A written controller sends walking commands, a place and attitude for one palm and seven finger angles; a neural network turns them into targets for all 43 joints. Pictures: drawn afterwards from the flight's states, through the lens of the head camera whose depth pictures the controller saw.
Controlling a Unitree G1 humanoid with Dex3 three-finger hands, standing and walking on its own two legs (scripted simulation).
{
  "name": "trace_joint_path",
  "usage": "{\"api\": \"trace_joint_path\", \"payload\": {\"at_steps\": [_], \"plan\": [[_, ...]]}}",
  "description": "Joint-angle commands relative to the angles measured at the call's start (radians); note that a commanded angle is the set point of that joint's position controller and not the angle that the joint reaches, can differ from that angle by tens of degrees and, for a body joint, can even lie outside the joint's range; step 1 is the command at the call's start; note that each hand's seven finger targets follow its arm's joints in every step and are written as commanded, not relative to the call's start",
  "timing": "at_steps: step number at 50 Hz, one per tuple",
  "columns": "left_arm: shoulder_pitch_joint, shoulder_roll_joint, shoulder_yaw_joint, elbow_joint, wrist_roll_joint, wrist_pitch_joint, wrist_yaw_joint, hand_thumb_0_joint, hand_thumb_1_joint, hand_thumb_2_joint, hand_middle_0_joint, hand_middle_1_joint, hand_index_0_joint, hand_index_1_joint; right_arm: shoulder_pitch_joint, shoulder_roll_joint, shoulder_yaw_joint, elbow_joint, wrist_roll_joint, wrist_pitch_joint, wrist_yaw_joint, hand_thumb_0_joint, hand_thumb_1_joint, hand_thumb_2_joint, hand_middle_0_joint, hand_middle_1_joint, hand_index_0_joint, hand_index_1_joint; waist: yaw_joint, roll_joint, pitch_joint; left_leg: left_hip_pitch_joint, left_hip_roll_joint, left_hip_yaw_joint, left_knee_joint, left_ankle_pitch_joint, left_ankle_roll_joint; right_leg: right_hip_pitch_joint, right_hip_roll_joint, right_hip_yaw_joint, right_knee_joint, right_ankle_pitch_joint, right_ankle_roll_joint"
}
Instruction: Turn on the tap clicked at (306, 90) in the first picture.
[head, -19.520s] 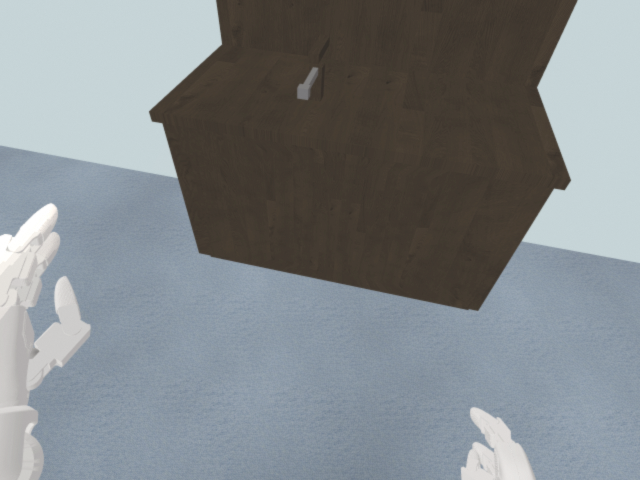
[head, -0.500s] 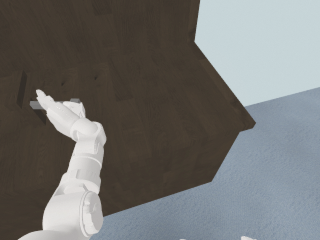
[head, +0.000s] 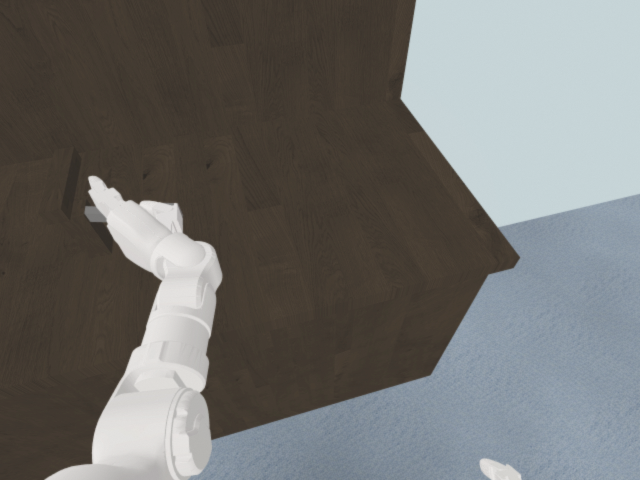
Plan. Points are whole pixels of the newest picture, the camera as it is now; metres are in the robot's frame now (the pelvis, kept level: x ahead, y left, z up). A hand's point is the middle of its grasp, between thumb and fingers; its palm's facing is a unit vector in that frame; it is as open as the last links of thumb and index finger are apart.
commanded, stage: lift the hand up off the lever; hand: left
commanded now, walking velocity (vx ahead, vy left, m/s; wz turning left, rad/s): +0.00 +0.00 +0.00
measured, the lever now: (170, 216) +0.49 +0.22 +0.05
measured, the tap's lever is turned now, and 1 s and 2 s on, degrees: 72 72 72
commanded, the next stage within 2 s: draw the hand back beside the body in 0.56 s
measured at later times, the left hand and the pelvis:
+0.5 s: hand (162, 211) +0.43 +0.20 +0.11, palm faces +0.79 -0.61 -0.10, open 7.8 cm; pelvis +0.00 +0.00 +0.01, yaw +0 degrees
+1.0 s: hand (143, 253) +0.36 +0.20 +0.12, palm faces +0.29 -0.94 -0.19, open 7.8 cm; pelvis +0.00 +0.01 +0.02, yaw -5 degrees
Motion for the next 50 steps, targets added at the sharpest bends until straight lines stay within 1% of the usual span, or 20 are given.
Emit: {"api": "trace_joint_path", "payload": {"at_steps": [1, 4, 5, 9, 13, 14, 19, 22, 24, 30, 33, 34, 36, 37, 41, 43, 44, 45, 47, 50], "plan": [[-0.436, 0.18, -0.013, -0.229, 0.027, -0.042, 0.005, 0.0, 0.9, 0.9, -0.15, -0.15, -0.15, -0.15, -0.023, -0.12, -0.03, -0.109, 0.005, -0.029, -0.019, 0.0, -0.9, -0.9, 0.2, 0.3, 0.2, 0.3, 0.002, -0.062, -0.323, -0.01, -0.01, -0.021, -0.075, 0.157, 0.015, 0.355, -0.1, 0.196, -0.133, 0.249, 0.145], [-0.425, 0.186, -0.006, -0.234, 0.041, -0.035, 0.007, 0.0, 0.9, 0.9, -0.15, -0.15, -0.15, -0.15, -0.025, -0.122, -0.032, -0.102, 0.001, -0.03, -0.019, 0.0, -0.9, -0.9, 0.2, 0.3, 0.2, 0.3, 0.009, -0.029, -0.326, 0.016, -0.008, -0.021, -0.076, 0.178, 0.016, 0.342, -0.09, 0.183, -0.129, 0.257, 0.136], [-0.453, 0.154, -0.05, -0.244, 0.042, -0.034, 0.002, 0.0, 0.9, 0.9, -0.15, -0.15, -0.15, -0.15, -0.03, -0.118, -0.028, -0.107, 0.004, -0.03, -0.017, 0.0, -0.9, -0.9, 0.2, 0.3, 0.2, 0.3, -0.007, -0.021, -0.317, 0.022, -0.008, -0.019, -0.077, 0.173, 0.016, 0.328, -0.093, 0.184, -0.13, 0.247, 0.137], [-0.427, 0.184, -0.011, -0.256, 0.03, -0.029, 0.0, 0.0, 0.9, 0.9, -0.15, -0.15, -0.15, -0.15, -0.03, -0.123, -0.033, -0.104, 0.004, -0.034, -0.022, 0.0, -0.9, -0.9, 0.2, 0.3, 0.2, 0.3, 0.009, -0.03, -0.326, 0.03, -0.01, -0.022, -0.081, 0.186, 0.016, 0.354, -0.092, 0.187, -0.137, 0.271, 0.137], [-0.425, 0.134, -0.063, -0.28, 0.015, -0.014, -0.014, 0.0, 0.9, 0.9, -0.15, -0.15, -0.15, -0.15, -0.035, -0.121, -0.029, -0.111, 0.008, -0.035, -0.022, 0.0, -0.9, -0.9, 0.2, 0.3, 0.2, 0.3, -0.001, -0.057, -0.32, 0.043, -0.01, -0.019, -0.092, 0.195, 0.015, 0.373, -0.098, 0.189, -0.145, 0.307, 0.144], [-0.397, 0.185, -0.008, -0.273, 0.015, -0.011, -0.012, 0.0, 0.9, 0.9, -0.15, -0.15, -0.15, -0.15, -0.032, -0.124, -0.034, -0.106, 0.009, -0.033, -0.026, 0.0, -0.9, -0.9, 0.2, 0.3, 0.2, 0.3, 0.016, -0.059, -0.327, 0.04, -0.009, -0.023, -0.097, 0.196, 0.015, 0.385, -0.095, 0.186, -0.146, 0.296, 0.14], [-0.373, 0.177, -0.014, -0.307, 0.01, 0.012, -0.013, 0.0, 0.9, 0.9, -0.15, -0.15, -0.15, -0.15, -0.05, -0.121, -0.029, -0.112, 0.013, -0.029, -0.027, 0.0, -0.9, -0.9, 0.2, 0.3, 0.2, 0.3, 0.028, -0.051, -0.309, 0.051, -0.01, -0.02, -0.113, 0.205, 0.014, 0.403, -0.099, 0.188, -0.16, 0.312, 0.14], [-0.385, 0.157, -0.043, -0.282, 0.013, 0.024, -0.017, 0.0, 0.9, 0.9, -0.15, -0.15, -0.15, -0.15, -0.06, -0.121, -0.025, -0.113, 0.016, -0.03, -0.029, 0.0, -0.9, -0.9, 0.2, 0.3, 0.2, 0.3, 0.009, -0.096, -0.262, 0.032, -0.008, -0.018, -0.116, 0.163, 0.018, 0.379, -0.107, 0.201, -0.186, 0.249, 0.149], [-0.402, 0.209, 0.004, -0.289, 0.015, 0.019, -0.013, 0.0, 0.9, 0.9, -0.15, -0.15, -0.15, -0.15, -0.064, -0.124, -0.027, -0.106, 0.017, -0.032, -0.034, 0.0, -0.9, -0.9, 0.2, 0.3, 0.2, 0.3, 0.02, -0.072, -0.257, 0.025, -0.009, -0.02, -0.117, 0.144, 0.02, 0.379, -0.107, 0.214, -0.198, 0.202, 0.145], [-0.418, 0.152, -0.063, -0.327, 0.028, -0.008, -0.019, 0.0, 0.9, 0.9, -0.15, -0.15, -0.15, -0.15, -0.059, -0.114, -0.027, -0.107, 0.013, -0.041, -0.028, 0.0, -0.9, -0.9, 0.2, 0.3, 0.2, 0.3, 0.013, -0.001, -0.312, 0.082, -0.009, -0.02, -0.107, 0.195, 0.016, 0.357, -0.093, 0.184, -0.158, 0.253, 0.13], [-0.4, 0.135, -0.076, -0.291, 0.012, 0.002, -0.028, 0.0, 0.9, 0.9, -0.15, -0.15, -0.15, -0.15, -0.062, -0.117, -0.025, -0.109, 0.016, -0.037, -0.031, 0.0, -0.9, -0.9, 0.2, 0.3, 0.2, 0.3, 0.005, -0.059, -0.289, 0.059, -0.008, -0.023, -0.107, 0.18, 0.014, 0.362, -0.1, 0.19, -0.166, 0.26, 0.139], [-0.326, 0.151, -0.209, -0.343, 0.052, 0.006, -0.17, 0.0, 0.9, 0.9, -0.151, -0.153, -0.151, -0.153, -0.044, -0.14, -0.03, -0.118, 0.026, -0.021, -0.051, 0.0, -0.9, -0.9, 0.2, 0.3, 0.2, 0.3, -0.003, -0.075, -0.289, 0.103, -0.004, -0.01, -0.12, 0.212, 0.022, 0.385, -0.083, 0.205, -0.136, 0.333, 0.124], [-0.295, 0.248, -0.137, -0.452, 0.015, -0.009, -0.275, 0.0, 0.9, 0.9, -0.153, -0.159, -0.153, -0.159, -0.032, -0.137, -0.03, -0.163, 0.046, -0.015, -0.072, 0.0, -0.9, -0.9, 0.2, 0.3, 0.2, 0.3, 0.03, -0.044, -0.372, 0.149, -0.007, 0.002, -0.135, 0.277, 0.032, 0.481, -0.089, 0.222, -0.139, 0.469, 0.129], [-0.25, 0.239, -0.16, -0.503, 0.003, -0.011, -0.32, 0.0, 0.9, 0.9, -0.154, -0.162, -0.154, -0.162, -0.038, -0.13, -0.026, -0.181, 0.056, -0.009, -0.081, 0.0, -0.9, -0.9, 0.2, 0.3, 0.2, 0.3, 0.044, -0.038, -0.385, 0.162, -0.006, 0.002, -0.144, 0.296, 0.031, 0.519, -0.09, 0.227, -0.139, 0.511, 0.132], [0.02, 0.316, -0.086, -0.543, -0.134, -0.03, -0.544, 0.0, 0.9, 0.9, -0.158, -0.174, -0.158, -0.174, -0.054, -0.132, -0.002, -0.22, 0.091, 0.005, -0.106, 0.0, -0.9, -0.9, 0.2, 0.3, 0.2, 0.3, 0.086, -0.134, -0.275, 0.145, 0.006, -0.002, -0.19, 0.265, 0.031, 0.603, -0.095, 0.259, -0.171, 0.578, 0.158], [0.131, 0.354, -0.01, -0.596, -0.194, -0.023, -0.58, 0.0, 0.9, 0.9, -0.16, -0.18, -0.16, -0.18, -0.091, -0.12, 0.007, -0.25, 0.106, 0.009, -0.115, 0.0, -0.9, -0.9, 0.2, 0.3, 0.2, 0.3, 0.124, -0.152, -0.243, 0.126, 0.007, 0.003, -0.204, 0.219, 0.026, 0.644, -0.112, 0.29, -0.191, 0.553, 0.17], [0.277, 0.567, 0.045, -0.5, -0.133, -0.032, -0.614, 0.0, 0.9, 0.9, -0.161, -0.183, -0.161, -0.183, -0.043, -0.116, 0.009, -0.22, 0.111, 0.012, -0.089, 0.0, -0.9, -0.9, 0.2, 0.3, 0.2, 0.3, 0.113, -0.057, -0.213, 0.146, 0.024, -0.002, -0.259, 0.18, 0.022, 0.709, -0.15, 0.304, -0.217, 0.51, 0.185], [0.277, 0.503, 0.0, -0.554, -0.152, -0.047, -0.646, 0.0, 0.9, 0.9, -0.162, -0.186, -0.162, -0.186, -0.079, -0.102, 0.019, -0.247, 0.119, 0.01, -0.081, 0.0, -0.9, -0.9, 0.2, 0.3, 0.2, 0.3, 0.117, -0.032, -0.138, 0.151, 0.022, 0.007, -0.279, 0.167, 0.022, 0.69, -0.15, 0.308, -0.236, 0.468, 0.188], [0.266, 0.487, -0.032, -0.648, -0.168, -0.071, -0.684, 0.0, 0.9, 0.9, -0.164, -0.192, -0.164, -0.192, -0.118, -0.107, 0.017, -0.264, 0.126, -0.004, -0.081, 0.0, -0.9, -0.9, 0.2, 0.3, 0.2, 0.3, 0.104, -0.039, -0.073, 0.188, 0.029, 0.008, -0.29, 0.153, 0.025, 0.646, -0.143, 0.312, -0.279, 0.377, 0.178], [0.191, 0.468, -0.091, -0.785, -0.169, -0.106, -0.714, 0.0, 0.9, 0.9, -0.167, -0.201, -0.167, -0.201, -0.148, -0.118, 0.014, -0.275, 0.122, -0.042, -0.082, 0.0, -0.9, -0.9, 0.2, 0.3, 0.2, 0.3, 0.079, 0.047, -0.028, 0.302, 0.03, 0.008, -0.318, 0.155, 0.03, 0.56, -0.121, 0.294, -0.352, 0.241, 0.15]]}}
